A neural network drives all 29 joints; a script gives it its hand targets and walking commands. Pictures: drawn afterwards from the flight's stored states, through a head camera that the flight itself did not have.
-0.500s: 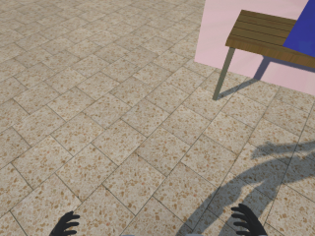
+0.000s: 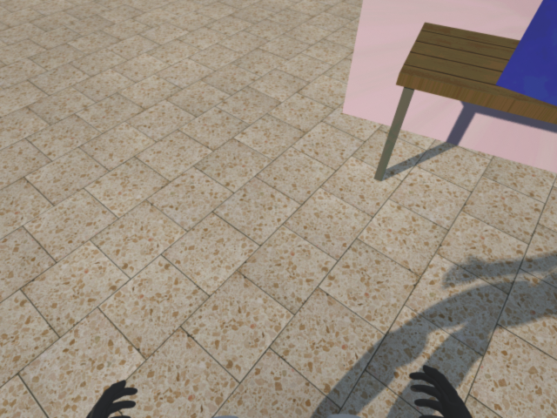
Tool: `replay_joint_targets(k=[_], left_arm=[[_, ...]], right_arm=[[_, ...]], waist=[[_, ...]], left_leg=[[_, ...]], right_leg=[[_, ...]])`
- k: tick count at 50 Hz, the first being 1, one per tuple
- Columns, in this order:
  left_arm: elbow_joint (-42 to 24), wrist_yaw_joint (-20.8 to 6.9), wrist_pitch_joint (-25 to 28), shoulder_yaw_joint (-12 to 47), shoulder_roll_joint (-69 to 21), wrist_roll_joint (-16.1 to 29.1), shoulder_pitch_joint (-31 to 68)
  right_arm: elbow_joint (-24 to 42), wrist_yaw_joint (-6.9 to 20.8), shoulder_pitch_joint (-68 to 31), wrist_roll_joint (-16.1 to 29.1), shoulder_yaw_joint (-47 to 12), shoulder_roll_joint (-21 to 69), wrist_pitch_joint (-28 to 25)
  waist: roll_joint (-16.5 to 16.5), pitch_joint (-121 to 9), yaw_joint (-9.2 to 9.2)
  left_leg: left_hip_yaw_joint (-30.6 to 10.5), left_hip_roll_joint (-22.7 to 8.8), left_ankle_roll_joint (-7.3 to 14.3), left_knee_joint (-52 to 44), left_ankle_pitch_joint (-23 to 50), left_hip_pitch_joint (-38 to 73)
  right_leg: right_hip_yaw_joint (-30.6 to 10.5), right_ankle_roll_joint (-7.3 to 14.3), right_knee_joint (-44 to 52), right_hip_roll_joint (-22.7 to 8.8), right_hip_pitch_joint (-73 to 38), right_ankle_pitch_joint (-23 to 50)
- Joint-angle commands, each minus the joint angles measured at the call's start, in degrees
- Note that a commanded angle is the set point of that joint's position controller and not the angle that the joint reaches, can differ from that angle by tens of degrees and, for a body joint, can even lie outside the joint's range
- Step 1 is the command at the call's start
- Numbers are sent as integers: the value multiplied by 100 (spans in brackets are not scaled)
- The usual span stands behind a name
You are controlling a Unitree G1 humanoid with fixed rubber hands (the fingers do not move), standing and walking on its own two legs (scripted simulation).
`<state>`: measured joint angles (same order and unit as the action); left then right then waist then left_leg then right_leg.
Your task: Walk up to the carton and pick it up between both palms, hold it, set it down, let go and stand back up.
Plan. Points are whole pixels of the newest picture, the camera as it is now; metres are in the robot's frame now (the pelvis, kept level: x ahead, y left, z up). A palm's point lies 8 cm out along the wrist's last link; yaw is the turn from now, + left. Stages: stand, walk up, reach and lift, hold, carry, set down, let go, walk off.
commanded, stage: stand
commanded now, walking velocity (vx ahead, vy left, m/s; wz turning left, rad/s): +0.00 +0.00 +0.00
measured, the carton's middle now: out of the picture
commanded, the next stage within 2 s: none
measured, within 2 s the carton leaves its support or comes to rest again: neither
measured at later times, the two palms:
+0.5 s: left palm out of the picture +0.08 +0.28 -0.10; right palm out of the picture +0.09 -0.25 -0.10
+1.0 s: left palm out of the picture +0.06 +0.28 -0.11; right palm out of the picture +0.07 -0.25 -0.10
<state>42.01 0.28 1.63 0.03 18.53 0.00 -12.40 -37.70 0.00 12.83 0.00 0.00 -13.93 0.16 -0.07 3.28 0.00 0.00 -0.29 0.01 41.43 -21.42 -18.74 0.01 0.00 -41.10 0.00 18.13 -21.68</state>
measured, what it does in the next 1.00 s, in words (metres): stands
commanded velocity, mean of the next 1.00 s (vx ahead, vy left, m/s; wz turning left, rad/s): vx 0.00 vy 0.00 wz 0.00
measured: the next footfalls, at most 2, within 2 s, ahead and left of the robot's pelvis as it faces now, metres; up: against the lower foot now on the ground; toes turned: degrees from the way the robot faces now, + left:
none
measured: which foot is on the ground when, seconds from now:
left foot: down 0.00-1.00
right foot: down 0.00-1.00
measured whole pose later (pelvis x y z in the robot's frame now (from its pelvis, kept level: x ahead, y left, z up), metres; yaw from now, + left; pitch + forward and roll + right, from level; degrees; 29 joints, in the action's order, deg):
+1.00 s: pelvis -0.03 +0.00 +0.00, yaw +0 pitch -4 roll +0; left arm 49.8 -0.6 1.4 0.0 18.4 0.0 -12.4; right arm -44.2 0.0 12.8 0.0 0.0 -14.4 0.2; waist 0.0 3.4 0.0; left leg 0.0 -0.3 0.0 41.4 -18.8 -18.7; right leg 0.0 0.0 -41.1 0.0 18.1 -19.1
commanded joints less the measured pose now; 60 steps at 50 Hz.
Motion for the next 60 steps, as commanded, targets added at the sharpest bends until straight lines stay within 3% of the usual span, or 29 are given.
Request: replay_joint_targets(k=[1,3,4,5,9,10,11,13,17,18,20,22,26,27,29,31,33,34,35,37,38,45,48,51,53,55,56,57,60], left_arm=[[-108,27,207,-495,1283,-73,272],[-131,34,199,-479,1324,-86,382],[-106,16,238,-435,1197,-123,401],[-116,-6,275,-495,1318,-66,312],[-130,17,260,-459,1311,-79,519],[1,15,241,-450,1151,-19,259],[-11,14,237,-428,1216,-36,432],[53,-27,232,-390,1181,-49,238],[72,13,211,-428,1193,-57,453],[108,15,140,-505,1355,-24,448],[221,-10,173,-481,1247,-10,198],[292,24,194,-452,1313,-47,264],[276,27,180,-475,1373,-89,301],[253,4,179,-408,1187,-76,394],[413,30,159,-390,1292,-116,288],[483,-62,161,-330,1146,-105,342],[467,-36,180,-346,1069,-77,295],[420,-42,166,-308,1102,-31,407],[485,-76,172,-308,1149,-106,439],[536,-1,188,-368,1264,-49,421],[475,-29,171,-388,1234,-44,545],[642,-37,117,-427,1317,-32,350],[603,-35,188,-433,1318,-115,488],[635,-39,164,-339,1215,-7,495],[728,26,121,-400,1411,-77,589],[795,-20,113,-421,1329,-64,321],[764,-53,151,-405,1285,-41,313],[760,-28,162,-363,1135,-66,336],[765,-10,157,-366,1241,-42,465]], right_arm=[[-52,-108,-318,-126,487,-1523,-299],[-66,-131,-383,-151,595,-1676,-331],[41,-127,-406,-114,479,-1448,-340],[-75,-137,-441,-91,559,-1724,-339],[-87,-115,-325,-134,526,-1625,-325],[-139,-73,-425,-146,526,-1703,-332],[-79,-90,-448,-144,521,-1645,-316],[-219,-46,-383,-160,448,-1496,-370],[-200,-24,-562,-146,497,-1561,-415],[-327,-62,-489,-172,475,-1715,-387],[-332,-65,-358,-180,446,-1702,-373],[-384,-57,-323,-131,560,-1741,-330],[-403,-50,-380,-150,397,-1459,-298],[-426,-53,-508,-147,458,-1611,-324],[-494,-1,-484,-137,428,-1562,-304],[-602,-40,-423,-155,511,-1716,-313],[-515,-18,-603,-144,458,-1653,-344],[-459,0,-684,-129,427,-1673,-360],[-543,0,-721,-181,470,-1671,-353],[-645,-5,-606,-160,463,-1551,-324],[-555,-61,-691,-143,468,-1668,-322],[-743,-25,-546,-178,389,-1666,-316],[-775,-59,-459,-124,443,-1679,-281],[-707,-23,-523,-143,358,-1563,-317],[-702,-40,-829,-104,453,-1838,-277],[-824,-38,-444,-151,428,-1629,-327],[-837,-55,-766,-135,394,-1682,-307],[-813,-64,-687,-114,431,-1758,-265],[-823,-46,-735,-138,444,-1799,-281]], waist=[[38,-1115,-16],[416,-670,-14],[74,-876,-11],[143,-805,82],[17,-664,-128],[429,-719,105],[208,-756,-9],[431,-440,85],[-101,-843,47],[392,-599,-10],[620,-536,64],[30,-491,-4],[452,-61,-19],[-45,-351,24],[700,-144,26],[-65,-143,48],[537,-366,44],[514,101,30],[-106,-296,62],[421,-118,-7],[47,-110,-30],[571,-94,44],[136,-244,-46],[280,-201,1],[229,105,33],[367,-2,7],[530,-62,158],[280,-136,130],[354,-210,83]], left_leg=[[-511,-596,533,-792,1888,692],[-683,-695,569,-1047,1566,462],[-719,-632,535,-953,1548,423],[-694,-599,572,-966,1389,377],[-639,-554,494,-1028,1501,568],[-529,-557,488,-990,1538,413],[-590,-500,450,-1067,1175,400],[-800,-665,525,-1323,858,203],[-477,-503,424,-1114,1053,538],[-450,-456,431,-1225,1007,282],[-756,-601,471,-1357,1040,290],[-702,-521,472,-1208,890,259],[-761,-538,399,-1453,450,-79],[-801,-566,458,-1509,39,153],[-908,-512,440,-1659,-187,7],[-975,-663,505,-1699,-335,94],[-900,-605,463,-1697,-260,154],[-862,-517,447,-1682,-290,-122],[-727,-545,395,-1513,-123,148],[-671,-476,391,-1532,168,87],[-779,-491,437,-1553,244,-9],[-854,-609,457,-1730,-28,4],[-733,-545,384,-1587,19,208],[-727,-540,462,-1427,560,185],[-873,-650,435,-1785,197,-106],[-1011,-671,480,-1773,-320,-34],[-1055,-790,530,-1939,-361,-122],[-1030,-686,464,-1911,-368,-191],[-871,-719,481,-1730,-145,67]], right_leg=[[-593,422,733,-538,-356,1921],[-449,340,717,-406,-256,1603],[-490,397,730,-491,-394,1659],[-581,431,831,-487,-389,1671],[-539,410,807,-492,-57,1530],[-536,419,1022,-500,-307,1524],[-589,438,1028,-547,-287,1303],[-589,438,870,-410,-224,994],[-656,467,1037,-578,-296,1373],[-625,369,994,-516,-257,1402],[-601,368,912,-440,-227,1175],[-573,395,1043,-526,-385,1280],[-757,452,1157,-536,-113,592],[-623,420,1196,-491,-13,497],[-746,406,1181,-448,63,187],[-659,403,1326,-484,62,10],[-651,414,1296,-443,-111,216],[-785,411,1421,-461,198,58],[-648,403,1425,-501,-25,20],[-825,389,1411,-557,26,531],[-720,399,1381,-503,7,630],[-648,400,1194,-457,-80,587],[-817,402,1499,-622,-69,482],[-805,411,1364,-557,26,673],[-513,325,1346,-459,-62,590],[-723,386,1267,-453,-104,344],[-564,333,1198,-484,-218,549],[-627,361,1258,-461,-428,762],[-665,348,1353,-516,-193,578]])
